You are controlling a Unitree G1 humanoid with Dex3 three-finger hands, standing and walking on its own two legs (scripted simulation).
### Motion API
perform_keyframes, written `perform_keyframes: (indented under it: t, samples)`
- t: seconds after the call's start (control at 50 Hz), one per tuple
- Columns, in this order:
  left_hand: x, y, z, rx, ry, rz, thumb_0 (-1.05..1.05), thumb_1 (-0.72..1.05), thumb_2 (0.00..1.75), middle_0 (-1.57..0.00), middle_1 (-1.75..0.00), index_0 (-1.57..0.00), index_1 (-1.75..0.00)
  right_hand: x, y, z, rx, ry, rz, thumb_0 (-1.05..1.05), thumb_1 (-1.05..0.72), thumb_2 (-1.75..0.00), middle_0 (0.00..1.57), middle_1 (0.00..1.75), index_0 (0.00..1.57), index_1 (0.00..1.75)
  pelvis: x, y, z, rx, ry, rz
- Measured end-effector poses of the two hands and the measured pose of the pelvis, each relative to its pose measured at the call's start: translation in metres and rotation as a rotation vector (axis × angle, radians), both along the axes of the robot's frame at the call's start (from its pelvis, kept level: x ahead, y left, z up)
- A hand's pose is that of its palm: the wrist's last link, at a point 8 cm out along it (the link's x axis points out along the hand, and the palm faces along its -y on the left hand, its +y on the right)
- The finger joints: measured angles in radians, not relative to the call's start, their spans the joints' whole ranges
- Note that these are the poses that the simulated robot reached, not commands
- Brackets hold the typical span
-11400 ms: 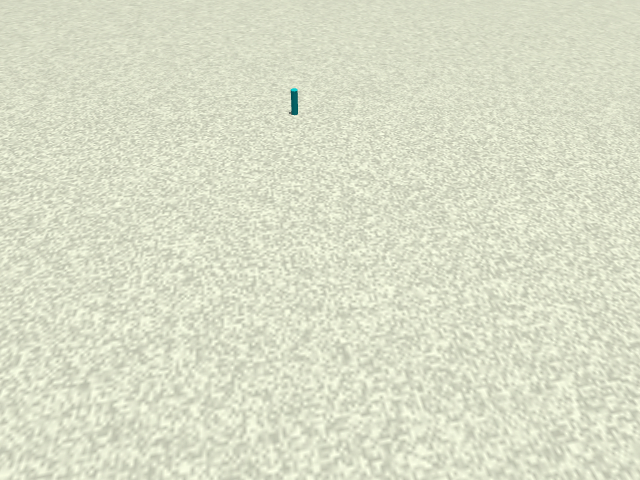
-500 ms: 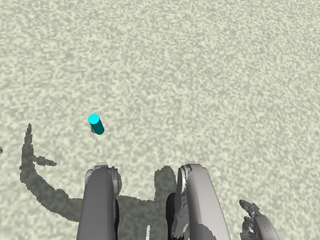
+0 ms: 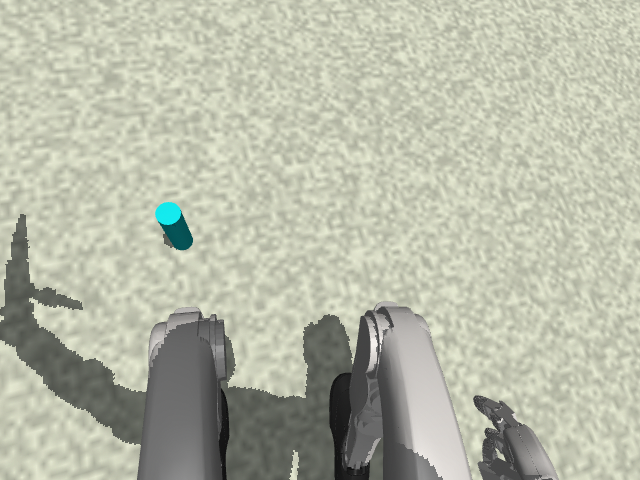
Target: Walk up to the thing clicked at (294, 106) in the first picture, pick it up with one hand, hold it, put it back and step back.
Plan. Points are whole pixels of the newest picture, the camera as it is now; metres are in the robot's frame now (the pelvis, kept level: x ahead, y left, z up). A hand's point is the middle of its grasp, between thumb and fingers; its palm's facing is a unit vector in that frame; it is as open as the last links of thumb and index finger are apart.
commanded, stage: go down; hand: left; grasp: from the side
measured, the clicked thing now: (176, 228) +0.50 +0.22 -0.33
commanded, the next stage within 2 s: approach in 0.60 s
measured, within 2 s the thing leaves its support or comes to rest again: neither
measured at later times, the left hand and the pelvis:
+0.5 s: hand out of the picture +0.43 +0.40 -0.01, palm faces +0.16 -0.98 -0.08, open 17.1 cm; pelvis +0.00 +0.00 -0.03, yaw -1 degrees
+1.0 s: hand out of the picture +0.45 +0.38 -0.08, palm faces +0.12 -0.99 -0.01, open 17.4 cm; pelvis +0.00 +0.01 -0.06, yaw -3 degrees
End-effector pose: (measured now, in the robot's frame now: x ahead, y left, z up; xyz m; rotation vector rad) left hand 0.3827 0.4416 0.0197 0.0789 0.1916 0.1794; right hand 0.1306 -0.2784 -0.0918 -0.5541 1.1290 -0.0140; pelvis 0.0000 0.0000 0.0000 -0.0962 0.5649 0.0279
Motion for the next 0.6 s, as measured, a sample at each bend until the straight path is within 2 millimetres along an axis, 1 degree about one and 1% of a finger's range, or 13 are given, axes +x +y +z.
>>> perform_keyframes:
  t: [0.14, 0.34, 0.46, 0.6]
  samples:
    - [0.006, 0.004, -0.005, 0.004, -0.017, -0.004, -0.01, -0.46, 0.05, -0.04, -0.05, -0.03, -0.05, -0.015, 0.0, -0.011, -0.004, 0.036, -0.01, 0.0, -0.92, -0.91, 0.2, 0.3, 0.21, 0.3, -0.002, 0.001, -0.012, -0.005, -0.006, -0.004]
    - [0.013, 0.004, -0.014, -0.005, -0.034, -0.015, -0.01, -0.45, 0.06, -0.04, -0.06, -0.03, -0.05, -0.031, -0.002, -0.02, -0.016, 0.079, -0.024, 0.0, -0.92, -0.91, 0.2, 0.3, 0.21, 0.3, -0.003, 0.002, -0.022, -0.013, -0.013, -0.006]
    - [0.016, 0.006, -0.018, -0.003, -0.043, -0.015, -0.01, -0.44, 0.07, -0.04, -0.06, -0.03, -0.05, -0.035, -0.002, -0.022, -0.023, 0.093, -0.024, 0.0, -0.92, -0.91, 0.2, 0.3, 0.21, 0.3, -0.004, 0.002, -0.027, -0.018, -0.015, -0.009]
    - [0.02, 0.009, -0.021, -0.003, -0.055, -0.021, -0.01, -0.43, 0.07, -0.04, -0.06, -0.03, -0.05, -0.031, -0.001, -0.023, -0.03, 0.096, -0.016, 0.0, -0.92, -0.91, 0.2, 0.3, 0.21, 0.3, -0.002, 0.003, -0.029, -0.023, -0.012, -0.011]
